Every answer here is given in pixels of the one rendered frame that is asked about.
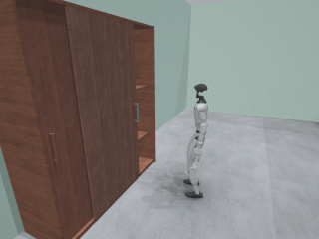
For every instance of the wardrobe door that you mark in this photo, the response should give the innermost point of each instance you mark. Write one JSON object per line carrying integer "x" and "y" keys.
{"x": 103, "y": 58}
{"x": 47, "y": 45}

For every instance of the left robot upper arm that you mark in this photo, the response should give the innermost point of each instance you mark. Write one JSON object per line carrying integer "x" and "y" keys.
{"x": 202, "y": 114}

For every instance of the robot head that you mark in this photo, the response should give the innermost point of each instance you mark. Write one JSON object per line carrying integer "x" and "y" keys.
{"x": 201, "y": 88}

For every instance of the robot left forearm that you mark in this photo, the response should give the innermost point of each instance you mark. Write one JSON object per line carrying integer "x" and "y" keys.
{"x": 202, "y": 133}

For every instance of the robot left foot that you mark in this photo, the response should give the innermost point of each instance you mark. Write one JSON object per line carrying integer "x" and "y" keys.
{"x": 193, "y": 195}

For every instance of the left robot hand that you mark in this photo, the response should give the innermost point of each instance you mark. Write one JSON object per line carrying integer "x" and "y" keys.
{"x": 197, "y": 152}

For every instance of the handle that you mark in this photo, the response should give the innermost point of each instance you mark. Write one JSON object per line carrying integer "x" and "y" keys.
{"x": 56, "y": 148}
{"x": 138, "y": 117}

